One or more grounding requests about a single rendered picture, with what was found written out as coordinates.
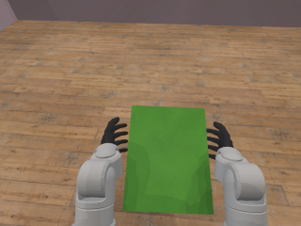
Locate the carton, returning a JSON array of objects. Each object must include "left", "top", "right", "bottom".
[{"left": 122, "top": 105, "right": 214, "bottom": 215}]

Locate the robot right hand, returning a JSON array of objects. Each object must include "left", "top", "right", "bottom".
[{"left": 206, "top": 121, "right": 234, "bottom": 160}]

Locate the robot right forearm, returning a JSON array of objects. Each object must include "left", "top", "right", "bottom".
[{"left": 214, "top": 147, "right": 268, "bottom": 226}]

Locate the robot left hand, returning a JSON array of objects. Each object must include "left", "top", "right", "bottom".
[{"left": 101, "top": 117, "right": 128, "bottom": 153}]

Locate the robot left forearm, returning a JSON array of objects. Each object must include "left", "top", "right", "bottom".
[{"left": 72, "top": 143, "right": 122, "bottom": 226}]

